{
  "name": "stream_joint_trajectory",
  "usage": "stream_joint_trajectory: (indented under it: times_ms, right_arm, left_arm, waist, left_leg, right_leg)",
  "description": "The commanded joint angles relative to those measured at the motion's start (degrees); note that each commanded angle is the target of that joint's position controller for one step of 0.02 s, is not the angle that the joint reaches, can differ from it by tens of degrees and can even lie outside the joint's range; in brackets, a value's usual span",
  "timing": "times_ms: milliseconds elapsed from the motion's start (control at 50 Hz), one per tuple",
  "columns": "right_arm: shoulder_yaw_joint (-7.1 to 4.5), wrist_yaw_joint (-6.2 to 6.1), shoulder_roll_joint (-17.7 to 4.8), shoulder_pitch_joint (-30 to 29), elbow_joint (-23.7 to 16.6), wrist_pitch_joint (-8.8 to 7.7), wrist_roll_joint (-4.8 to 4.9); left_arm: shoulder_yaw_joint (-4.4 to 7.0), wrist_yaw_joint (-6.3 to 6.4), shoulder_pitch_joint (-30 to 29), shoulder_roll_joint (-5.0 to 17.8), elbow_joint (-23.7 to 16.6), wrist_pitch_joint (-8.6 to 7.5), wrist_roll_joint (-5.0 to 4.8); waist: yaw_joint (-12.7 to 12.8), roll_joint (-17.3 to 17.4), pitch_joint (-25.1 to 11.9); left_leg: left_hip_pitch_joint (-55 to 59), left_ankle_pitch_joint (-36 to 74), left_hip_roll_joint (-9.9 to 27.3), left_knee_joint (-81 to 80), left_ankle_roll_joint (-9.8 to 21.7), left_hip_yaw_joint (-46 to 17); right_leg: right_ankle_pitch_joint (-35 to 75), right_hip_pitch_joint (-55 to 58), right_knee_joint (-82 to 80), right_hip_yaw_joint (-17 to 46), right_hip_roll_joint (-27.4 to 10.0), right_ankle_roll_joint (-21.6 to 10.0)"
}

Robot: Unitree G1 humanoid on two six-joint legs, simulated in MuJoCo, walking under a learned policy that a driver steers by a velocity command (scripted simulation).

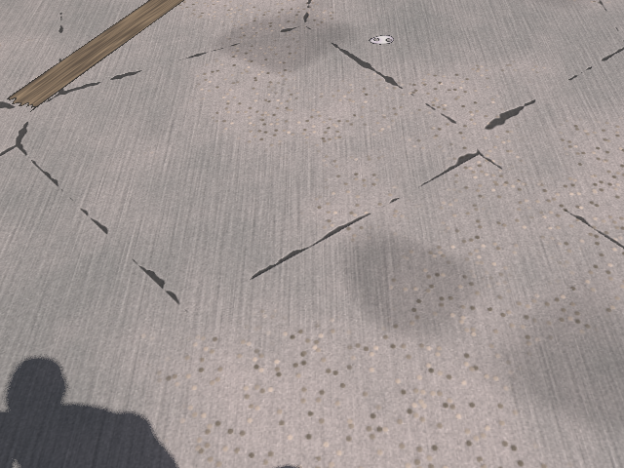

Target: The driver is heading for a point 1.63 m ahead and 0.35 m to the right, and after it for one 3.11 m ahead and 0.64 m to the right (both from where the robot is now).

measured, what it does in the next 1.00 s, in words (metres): walks ahead, turning right: left foot, then right foot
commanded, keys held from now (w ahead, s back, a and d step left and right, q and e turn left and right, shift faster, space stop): e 0.30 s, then w+e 0.40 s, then w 0.04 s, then w+q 0.26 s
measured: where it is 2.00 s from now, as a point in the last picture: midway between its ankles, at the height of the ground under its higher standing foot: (471, 382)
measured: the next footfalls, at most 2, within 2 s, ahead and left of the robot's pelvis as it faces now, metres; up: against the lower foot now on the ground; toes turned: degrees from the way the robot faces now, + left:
left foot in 0.28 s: +0.02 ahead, +0.11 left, +0.00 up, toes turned -14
right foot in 0.78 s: +0.17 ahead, -0.20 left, +0.00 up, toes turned -29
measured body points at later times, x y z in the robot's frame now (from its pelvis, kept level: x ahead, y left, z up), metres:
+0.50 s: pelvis +0.01 +0.02 +0.01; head +0.04 +0.03 +0.45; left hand +0.21 +0.26 -0.12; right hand -0.02 -0.27 -0.11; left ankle -0.02 +0.12 -0.74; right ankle -0.03 -0.11 -0.67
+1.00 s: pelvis +0.17 -0.14 +0.00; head +0.19 -0.17 +0.45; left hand +0.36 +0.06 -0.12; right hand +0.08 -0.39 -0.15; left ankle +0.24 +0.01 -0.66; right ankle +0.14 -0.18 -0.74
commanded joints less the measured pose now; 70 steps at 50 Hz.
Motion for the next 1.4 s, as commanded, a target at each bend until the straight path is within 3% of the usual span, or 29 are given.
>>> stream_joint_trajectory:
  times_ms: [20,160,240,260,280,300,320,340,360,400,440,580,680,740,780,800,820,840,860,880,940,1080,1200,1260,1300,1340,1360,1380,1400]
  right_arm:
    - [-2.06,-0.45,-8.3,0.7,-1.5,-0.99,0.00]
    - [-1.74,-1.64,-6.4,1.3,-1.5,-1.90,0.97]
    - [-1.37,-1.83,-6.0,4.1,-1.6,-2.60,1.39]
    - [-1.56,-2.08,-6.9,6.2,-1.1,-2.84,1.01]
    - [-2.47,-2.52,-11.3,6.9,-1.4,-2.88,-0.20]
    - [-3.75,-2.38,-17.3,2.6,-2.6,-2.35,-0.57]
    - [-3.41,-1.88,-14.7,3.4,-2.9,-2.22,-0.93]
    - [-2.23,-1.45,-10.3,2.4,-3.5,-2.34,-0.75]
    - [-1.63,-1.33,-8.4,1.0,-3.9,-2.45,-0.79]
    - [-1.77,-1.72,-9.6,2.4,-3.4,-3.13,-0.61]
    - [-2.23,-1.40,-10.5,6.7,-2.1,-3.89,-0.42]
    - [-2.60,-0.14,-9.8,12.6,1.3,-6.20,-0.44]
    - [-2.60,0.43,-9.6,13.9,3.2,-6.87,-0.62]
    - [-2.64,0.41,-10.5,13.8,4.4,-6.45,-0.25]
    - [-1.84,0.64,-9.8,14.3,5.5,-6.13,0.52]
    - [-0.77,1.01,-7.1,14.0,3.8,-6.25,0.51]
    - [0.05,1.74,-2.0,17.1,1.6,-6.19,1.00]
    - [-1.84,1.30,-9.2,10.5,1.7,-5.92,0.58]
    - [-1.87,1.64,-8.3,8.9,1.0,-6.31,1.41]
    - [-1.55,1.83,-6.8,10.1,2.2,-6.52,1.61]
    - [-1.58,2.50,-4.7,14.9,5.9,-4.25,-0.03]
    - [-1.87,3.81,-2.2,3.5,3.0,-3.38,0.20]
    - [-0.13,4.50,0.2,-7.8,-1.5,-3.84,-0.45]
    - [-0.30,4.10,-0.9,-6.4,-2.0,-3.63,-0.45]
    - [-1.19,3.63,-3.0,1.3,-0.2,-3.49,-0.63]
    - [-3.49,2.74,-7.4,15.2,3.7,-4.25,-1.27]
    - [-4.87,1.81,-12.2,16.1,4.0,-4.14,-1.05]
    - [-5.87,1.91,-15.7,14.1,2.8,-3.68,-0.17]
    - [-5.59,1.68,-13.1,12.0,2.9,-3.55,1.14]
  left_arm:
    - [2.71,-0.38,-3.9,12.1,-3.5,-1.02,-0.56]
    - [4.84,-0.70,0.7,12.9,-2.8,-0.10,-0.57]
    - [5.97,-0.66,-3.0,13.1,-3.3,1.34,-0.91]
    - [5.91,-0.81,-5.5,12.2,-4.2,1.70,-1.18]
    - [5.26,-1.04,-5.8,9.6,-5.5,1.64,-1.53]
    - [4.79,-0.84,-3.7,7.4,-6.3,1.45,-1.39]
    - [5.69,-0.40,-2.6,11.7,-4.7,1.59,0.63]
    - [6.15,-0.67,-1.4,12.4,-3.4,1.67,0.66]
    - [6.10,-1.34,-1.1,11.7,-2.6,1.87,0.73]
    - [5.72,-3.33,-2.9,10.7,-3.3,1.90,0.99]
    - [5.38,-4.37,-5.7,10.1,-4.0,1.59,1.03]
    - [4.56,-5.65,-12.3,7.7,-7.2,0.60,1.03]
    - [3.38,-6.44,-17.0,5.8,-10.6,-0.05,1.09]
    - [3.40,-5.80,-13.3,5.9,-10.3,-0.41,1.36]
    - [4.55,-4.14,3.2,6.9,-4.5,-1.65,1.89]
    - [5.80,-2.88,13.1,11.1,-2.3,-2.11,2.74]
    - [6.61,-2.05,15.0,17.6,-2.5,-2.18,2.05]
    - [6.70,-1.58,11.9,16.3,-2.5,-2.13,0.50]
    - [5.70,-1.20,7.1,13.3,-2.4,-2.48,0.53]
    - [4.69,-1.40,4.1,9.6,-2.3,-3.19,0.64]
    - [3.25,-1.24,2.0,5.4,-1.4,-5.48,0.31]
    - [2.75,-0.70,8.8,4.0,2.5,-6.97,0.02]
    - [2.18,0.72,13.5,4.4,5.8,-6.62,-0.17]
    - [2.40,1.69,14.2,6.8,6.8,-6.01,0.06]
    - [3.00,2.40,12.4,9.0,6.5,-5.20,0.46]
    - [3.54,1.65,8.7,10.5,4.7,-4.71,0.48]
    - [2.51,0.78,9.6,5.3,2.7,-5.33,1.16]
    - [2.56,-0.21,9.2,4.5,-1.5,-5.76,-0.02]
    - [2.62,-0.52,3.9,6.7,-2.2,-6.73,0.60]
  waist:
    - [-1.5,-12.4,-0.9]
    - [0.3,-10.8,-4.9]
    - [-1.9,-9.3,-6.1]
    - [-3.1,-7.8,-6.0]
    - [-2.5,-0.5,-5.1]
    - [-0.5,11.5,-2.0]
    - [-0.9,7.5,-3.1]
    - [0.2,2.9,-2.6]
    - [0.5,2.4,-0.3]
    - [-0.6,6.9,2.1]
    - [-2.9,4.6,2.9]
    - [-5.4,4.1,4.6]
    - [-5.3,5.4,5.5]
    - [-2.2,5.9,3.3]
    - [5.4,1.6,-6.1]
    - [9.3,-5.6,-12.8]
    - [6.7,-16.6,-18.8]
    - [8.1,-6.4,-13.0]
    - [4.8,-5.7,-5.4]
    - [2.3,-4.2,-2.0]
    - [-1.2,-6.3,-0.6]
    - [0.0,-6.0,3.9]
    - [2.0,-4.9,5.3]
    - [0.3,-6.6,2.0]
    - [-3.7,-8.5,-2.5]
    - [-11.0,-5.7,-9.1]
    - [-8.2,4.4,-11.8]
    - [-5.4,10.2,-15.3]
    - [-6.1,-0.1,-8.2]
  left_leg:
    - [1.2,2.2,2.6,-0.8,-0.8,1.1]
    - [-7.8,-11.8,1.1,9.5,-1.8,5.1]
    - [-1.9,-6.3,1.7,1.2,-0.6,4.7]
    - [4.0,-2.2,3.5,-5.4,0.1,3.1]
    - [8.8,-2.9,12.4,-12.3,2.7,-6.4]
    - [8.6,9.0,24.9,-14.9,8.6,-18.9]
    - [6.5,12.0,28.7,-12.3,13.1,-18.3]
    - [5.8,5.0,25.6,-12.8,12.2,-14.3]
    - [5.4,-4.6,21.5,-14.1,9.7,-10.1]
    - [9.0,-10.9,18.2,-16.5,7.7,-6.5]
    - [13.4,-8.8,18.7,-17.1,7.9,-5.0]
    - [18.1,1.0,21.4,-17.4,8.2,2.2]
    - [15.2,14.2,22.0,-14.1,7.0,9.7]
    - [11.4,33.7,21.7,-7.2,5.6,14.0]
    - [4.0,44.5,19.3,12.1,4.1,18.3]
    - [-9.0,21.8,16.6,28.8,2.6,18.9]
    - [-24.1,-17.6,7.0,45.9,0.6,14.8]
    - [-26.6,-12.0,7.9,50.2,1.5,5.4]
    - [-26.1,-6.3,9.6,48.7,2.2,4.3]
    - [-23.0,-3.3,11.2,44.8,2.4,4.4]
    - [-17.0,0.1,11.4,40.9,1.4,4.9]
    - [-28.9,11.6,10.2,34.7,0.5,6.7]
    - [-27.3,14.3,7.9,16.8,1.5,14.7]
    - [-20.0,8.7,3.2,12.5,4.8,18.7]
    - [-11.4,2.8,0.7,11.9,8.0,18.6]
    - [7.2,1.4,1.1,2.6,12.7,12.8]
    - [18.8,2.9,15.2,2.9,16.4,-5.0]
    - [29.8,2.2,24.8,-4.3,27.1,-35.2]
    - [24.5,0.2,24.1,-9.0,24.4,-28.9]
  right_leg:
    - [5.9,-0.2,-8.7,16.6,-10.8,-4.0]
    - [27.3,7.9,-2.3,25.0,-13.3,-9.8]
    - [23.7,4.2,-0.7,23.7,-10.1,-7.0]
    - [17.9,-1.4,1.4,21.4,-7.3,-4.3]
    - [6.3,-9.4,8.5,16.1,-2.1,-0.9]
    - [-14.5,-19.2,17.0,3.8,7.3,1.5]
    - [-20.8,-18.5,29.8,2.2,2.2,1.5]
    - [-17.4,-18.7,33.3,3.2,0.8,0.8]
    - [-12.8,-20.0,35.4,3.0,-0.2,0.9]
    - [-8.7,-25.2,36.3,1.8,-1.1,1.8]
    - [-6.9,-28.3,34.7,0.8,-1.4,2.9]
    - [-2.7,-31.8,26.8,-1.9,-4.0,3.0]
    - [-3.1,-25.8,17.9,-7.2,-4.5,0.0]
    - [-6.1,-13.2,12.1,-11.1,-0.7,-3.6]
    - [-0.7,10.4,4.8,-10.2,3.1,-6.7]
    - [-13.3,25.6,0.3,5.5,-9.7,-8.7]
    - [-18.1,32.9,-8.8,35.4,-27.8,-13.8]
    - [-12.8,25.3,-10.6,33.2,-26.1,-13.2]
    - [-5.2,17.2,-10.5,22.3,-23.8,-11.8]
    - [2.5,11.2,-11.9,14.7,-20.4,-9.7]
    - [12.8,5.4,-14.7,3.0,-15.4,-5.9]
    - [23.6,8.3,-17.5,-7.8,-13.4,-2.3]
    - [39.0,14.8,-15.3,-13.4,-14.3,-1.9]
    - [61.7,19.5,-6.9,-15.9,-15.5,-1.0]
    - [70.8,19.5,5.4,-16.5,-17.1,-1.0]
    - [52.7,9.3,30.4,-16.8,-15.5,-1.6]
    - [2.1,-6.0,48.0,-16.0,-8.8,-1.4]
    - [-20.4,-27.8,63.8,-5.8,1.7,0.7]
    - [-13.0,-33.5,60.8,0.8,-3.5,-0.2]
